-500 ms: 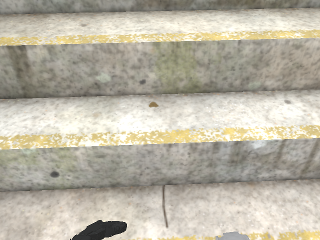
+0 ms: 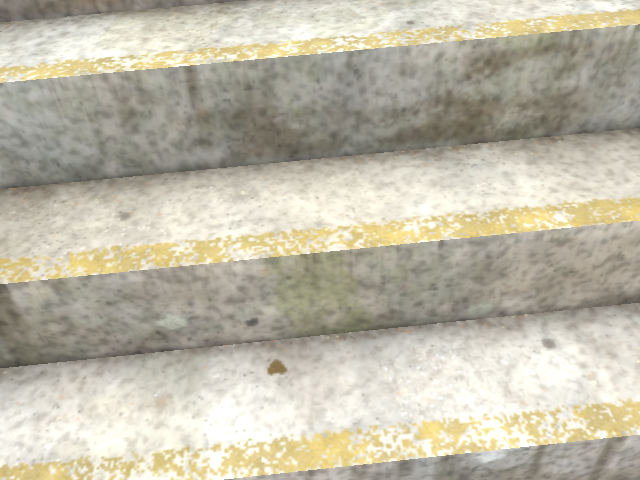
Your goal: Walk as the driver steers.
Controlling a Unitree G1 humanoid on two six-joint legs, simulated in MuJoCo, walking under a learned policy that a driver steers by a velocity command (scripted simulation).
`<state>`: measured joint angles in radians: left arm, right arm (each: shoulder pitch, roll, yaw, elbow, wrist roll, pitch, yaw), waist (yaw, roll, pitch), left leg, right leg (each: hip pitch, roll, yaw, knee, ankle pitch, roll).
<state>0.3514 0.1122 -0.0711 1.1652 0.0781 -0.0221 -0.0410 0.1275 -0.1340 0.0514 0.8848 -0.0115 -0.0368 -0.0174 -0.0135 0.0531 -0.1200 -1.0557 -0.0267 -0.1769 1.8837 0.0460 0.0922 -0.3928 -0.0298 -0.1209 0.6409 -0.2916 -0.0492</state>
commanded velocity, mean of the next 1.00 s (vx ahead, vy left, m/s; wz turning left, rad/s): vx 0.03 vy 0.00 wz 0.00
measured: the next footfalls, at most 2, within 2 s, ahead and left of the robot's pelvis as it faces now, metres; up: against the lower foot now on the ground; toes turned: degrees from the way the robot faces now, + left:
left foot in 0.24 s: +0.06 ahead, +0.17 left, +0.00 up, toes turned +6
right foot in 1.48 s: +0.10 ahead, -0.16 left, +0.00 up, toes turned -5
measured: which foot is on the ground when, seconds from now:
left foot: up 0.00-0.22, down 0.24-1.00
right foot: down 0.00-1.00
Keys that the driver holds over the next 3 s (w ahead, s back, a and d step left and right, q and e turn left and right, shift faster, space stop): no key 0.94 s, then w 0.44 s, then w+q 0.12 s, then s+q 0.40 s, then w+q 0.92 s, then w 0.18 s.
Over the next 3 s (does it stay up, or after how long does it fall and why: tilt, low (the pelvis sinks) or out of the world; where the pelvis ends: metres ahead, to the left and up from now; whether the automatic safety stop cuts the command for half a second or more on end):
stays up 0.56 0.08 0.42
